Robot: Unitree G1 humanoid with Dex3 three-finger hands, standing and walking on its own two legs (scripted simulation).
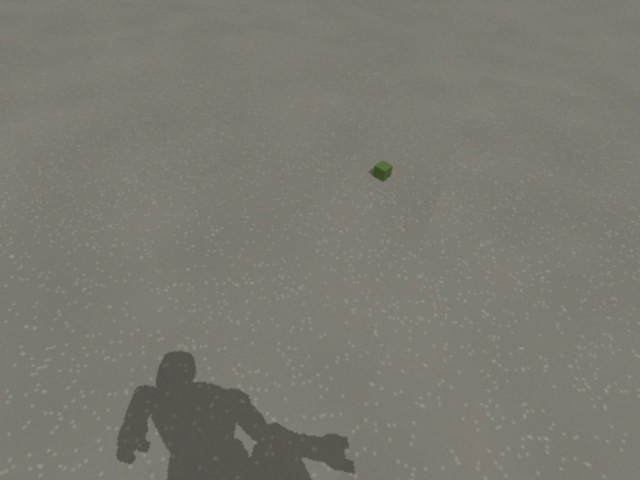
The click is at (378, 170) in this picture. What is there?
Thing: cube
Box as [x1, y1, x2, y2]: [373, 160, 392, 181]
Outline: 382,160 374,166 373,176 383,181 390,175 392,166
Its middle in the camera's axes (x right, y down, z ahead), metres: +0.33 -0.36 +2.00
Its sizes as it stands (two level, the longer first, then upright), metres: 0.067 0.067 0.067
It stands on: the floor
